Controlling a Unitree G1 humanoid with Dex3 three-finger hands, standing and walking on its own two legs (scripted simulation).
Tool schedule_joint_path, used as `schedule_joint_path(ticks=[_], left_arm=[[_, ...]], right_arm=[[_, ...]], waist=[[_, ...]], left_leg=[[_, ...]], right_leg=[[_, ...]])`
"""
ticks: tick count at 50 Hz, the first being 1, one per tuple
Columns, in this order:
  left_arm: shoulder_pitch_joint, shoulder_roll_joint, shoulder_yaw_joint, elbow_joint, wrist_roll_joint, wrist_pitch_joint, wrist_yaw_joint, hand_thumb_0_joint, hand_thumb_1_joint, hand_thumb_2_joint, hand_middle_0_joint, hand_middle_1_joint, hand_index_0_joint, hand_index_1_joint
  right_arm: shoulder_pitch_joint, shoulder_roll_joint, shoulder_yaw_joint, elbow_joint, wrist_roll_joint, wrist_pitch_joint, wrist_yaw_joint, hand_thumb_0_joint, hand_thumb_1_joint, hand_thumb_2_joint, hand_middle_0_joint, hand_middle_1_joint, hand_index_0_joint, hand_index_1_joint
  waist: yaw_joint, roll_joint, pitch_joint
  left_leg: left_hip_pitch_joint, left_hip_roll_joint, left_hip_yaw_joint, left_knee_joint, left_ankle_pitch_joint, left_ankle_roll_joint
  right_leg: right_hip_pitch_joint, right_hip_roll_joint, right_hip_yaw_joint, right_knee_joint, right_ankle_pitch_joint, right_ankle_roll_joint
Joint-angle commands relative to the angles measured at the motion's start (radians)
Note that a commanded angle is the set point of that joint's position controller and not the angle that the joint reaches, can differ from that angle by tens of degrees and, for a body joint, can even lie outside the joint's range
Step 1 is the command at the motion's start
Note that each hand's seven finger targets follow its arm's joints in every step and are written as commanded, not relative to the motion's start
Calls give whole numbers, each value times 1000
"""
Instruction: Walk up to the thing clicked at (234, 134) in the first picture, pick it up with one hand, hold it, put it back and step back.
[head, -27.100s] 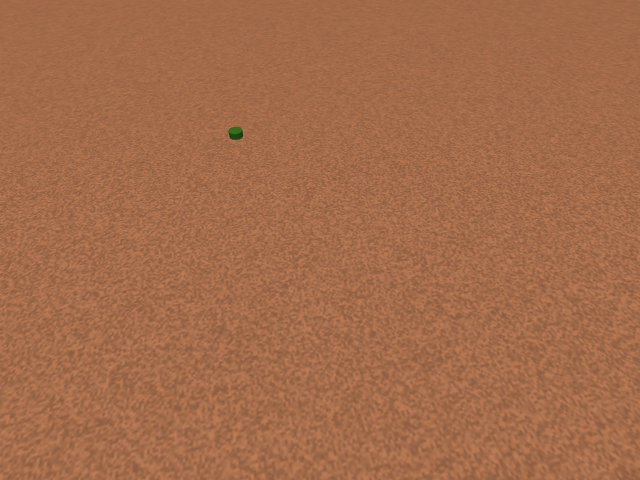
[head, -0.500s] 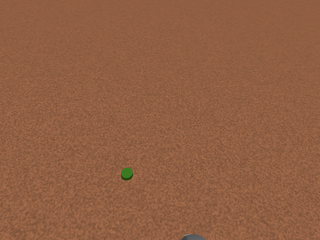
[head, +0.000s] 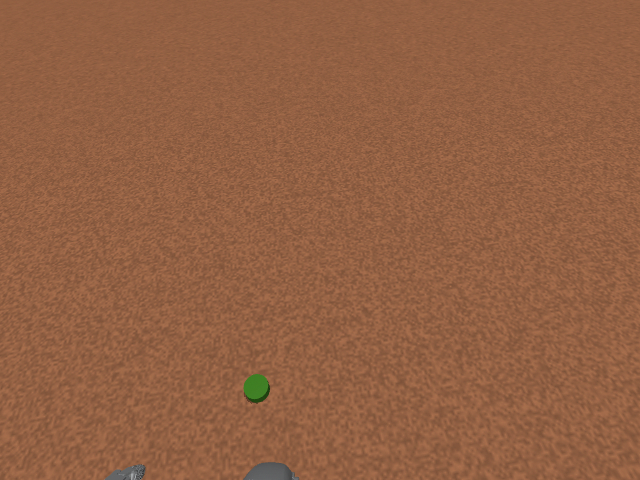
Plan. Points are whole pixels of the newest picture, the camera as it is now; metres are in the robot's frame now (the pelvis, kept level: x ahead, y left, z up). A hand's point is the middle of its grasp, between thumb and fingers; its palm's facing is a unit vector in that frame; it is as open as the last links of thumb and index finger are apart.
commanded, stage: walk up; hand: left
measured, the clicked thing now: (256, 388) +0.48 +0.27 -0.75
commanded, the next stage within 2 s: none
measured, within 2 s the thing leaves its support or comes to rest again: neither
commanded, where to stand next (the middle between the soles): +0.11 +0.01 m, yaw +4 degrees
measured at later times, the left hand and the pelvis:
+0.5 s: hand out of the picture +0.09 +0.26 -0.17, palm faces +0.02 -0.93 -0.37, open 7.4 cm; pelvis +0.05 -0.01 -0.02, yaw +1 degrees
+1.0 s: hand out of the picture +0.15 +0.26 -0.15, palm faces +0.03 -0.94 -0.34, open 7.4 cm; pelvis +0.05 -0.01 +0.00, yaw +3 degrees
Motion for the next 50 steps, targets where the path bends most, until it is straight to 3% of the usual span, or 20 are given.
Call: schedule_joint_path(ticks=[1, 4, 7, 8, 9, 10, 11, 15, 19, 21, 22, 23, 24, 25, 27, 29, 31, 33, 37, 50], left_arm=[[25, 261, 78, -95, 19, -10, 29, 0, 900, 900, -200, -300, -200, -300], [14, 254, 60, -96, 17, 4, 36, 0, 900, 900, -200, -300, -200, -300], [-34, 213, 33, -98, -2, 30, 43, 0, 900, 900, -200, -300, -200, -300], [-13, 168, 20, -103, -15, 35, 45, 0, 900, 900, -200, -300, -200, -300], [47, 152, 19, -78, -32, 53, 50, 0, 900, 900, -200, -300, -200, -300], [92, 224, 36, -39, -28, 77, 60, 0, 900, 900, -200, -300, -200, -300], [85, 229, 31, -23, -20, 84, 63, 0, 900, 900, -200, -300, -200, -300], [52, 238, 41, 31, -7, 89, 52, 0, 900, 900, -200, -300, -200, -300], [58, 226, 40, 74, 1, 71, 51, 0, 900, 900, -200, -300, -200, -300], [105, 198, 37, 113, 4, 54, 58, 0, 900, 900, -200, -300, -200, -300], [98, 218, 38, 119, 14, 40, 64, 0, 900, 900, -200, -300, -200, -300], [52, 267, 45, 105, 27, 29, 68, 0, 900, 900, -200, -300, -200, -300], [-15, 324, 53, 80, 31, 21, 70, 0, 900, 900, -200, -300, -200, -300], [-130, 382, 55, 64, 33, 24, 70, 0, 900, 900, -200, -300, -200, -300], [-163, 291, 34, 57, 24, 20, 65, 0, 900, 900, -200, -300, -200, -300], [-148, 268, 30, 83, 16, 16, 67, 0, 900, 900, -200, -300, -200, -300], [-117, 275, 30, 98, 15, 16, 63, 0, 900, 900, -200, -300, -200, -300], [-125, 271, 28, 98, 13, 27, 61, 0, 900, 900, -200, -300, -200, -300], [-162, 254, 21, 126, 12, 32, 59, 0, 900, 900, -200, -300, -200, -300], [-164, 241, 18, 186, 5, 36, 55, 0, 900, 900, -200, -300, -200, -300]], right_arm=[[77, -162, -60, -43, -4, -22, -7, 0, -900, -900, 200, 300, 200, 300], [46, -134, -53, -32, -12, -35, -24, 0, -900, -900, 200, 300, 200, 300], [112, -164, -68, 18, -25, -44, -43, 0, -900, -900, 200, 300, 200, 300], [121, -242, -82, 8, -36, -45, -50, 0, -900, -900, 200, 300, 200, 300], [58, -265, -74, -29, -35, -46, -55, 0, -900, -900, 200, 300, 200, 300], [-6, -269, -72, -40, -11, -39, -58, 0, -900, -900, 200, 300, 200, 300], [-59, -267, -70, -46, -12, -33, -60, 0, -900, -900, 200, 300, 200, 300], [-123, -247, -57, -38, -22, -14, -63, 0, -900, -900, 200, 300, 200, 300], [-141, -245, -56, -27, -28, 9, -49, 0, -900, -900, 200, 300, 200, 300], [-185, -230, -47, -21, -17, 25, -41, 0, -900, -900, 200, 300, 200, 300], [-206, -196, -36, -23, -5, 31, -36, 0, -900, -900, 200, 300, 200, 300], [-198, -155, -26, -24, 8, 37, -32, 0, -900, -900, 200, 300, 200, 300], [-201, -129, -19, -22, 6, 42, -30, 0, -900, -900, 200, 300, 200, 300], [-205, -172, -40, 6, 2, 49, -36, 0, -900, -900, 200, 300, 200, 300], [-183, -180, -43, 44, 0, 40, -24, 0, -900, -900, 200, 300, 200, 300], [-212, -173, -39, 63, 5, 30, -17, 0, -900, -900, 200, 300, 200, 300], [-229, -170, -33, 63, 1, 32, -16, 0, -900, -900, 200, 300, 200, 300], [-228, -186, -32, 86, -2, 39, -12, 0, -900, -900, 200, 300, 200, 300], [-243, -187, -28, 126, -11, 40, -4, 0, -900, -900, 200, 300, 200, 300], [-255, -184, -13, 192, -13, 27, -10, 0, -900, -900, 200, 300, 200, 300]], waist=[[12, -167, -47], [18, -147, -71], [-46, 14, -124], [-47, 186, -165], [-4, 213, -193], [14, 116, -215], [22, 142, -192], [22, 175, -160], [4, 192, -179], [42, 167, -196], [47, 107, -193], [25, -14, -152], [1, -121, -82], [-23, -188, -62], [-53, -106, -47], [-31, -98, -86], [-7, -134, -128], [-5, -125, -85], [-7, -55, -72], [10, 61, -158]], left_leg=[[-47, 21, 58, -209, 59, -33], [100, 27, 80, -415, 178, -36], [360, -9, 80, -602, 510, 7], [394, 152, -103, -616, 727, 56], [337, 341, -395, -690, 767, 167], [265, 366, -399, -687, 595, 260], [237, 363, -424, -697, 513, 269], [153, 239, -197, -681, 337, 175], [171, 212, -158, -631, 320, 165], [148, 185, -109, -544, 318, 136], [127, 155, -76, -481, 349, 96], [52, 94, -39, -402, 317, 39], [0, 4, 9, -383, 119, -3], [127, -4, -4, -294, -87, -1], [215, 24, -3, -427, 51, 5], [247, 54, -39, -495, 417, 29], [262, 54, -37, -505, 416, 35], [238, 45, -43, -525, 236, 21], [210, 68, -100, -628, 146, 13], [186, 104, -136, -715, 272, 18]], right_leg=[[38, -198, 95, -156, 448, -219], [-18, -213, 74, -35, 618, -192], [-163, -120, 23, 218, 329, -89], [-212, -35, -16, 327, 130, -31], [-212, 53, 49, 409, -297, 4], [-116, 17, 113, 515, -365, 2], [-136, -7, 114, 535, -371, 1], [-117, -18, 100, 439, -298, 3], [-62, -6, 20, 227, -241, 28], [29, 4, -5, -6, -74, 23], [48, -22, 48, -61, 3, 13], [13, -129, 228, -102, 32, -28], [-71, -259, 402, -183, -3, -85], [-239, -326, 415, -171, -6, -164], [-237, -225, 234, -87, 54, -95], [-156, -136, 121, -44, 142, -18], [-109, -123, 129, -46, 136, -9], [-159, -145, 155, -125, -128, -15], [-127, -118, 125, -133, -197, -15], [73, -89, 58, -132, -15, -8]])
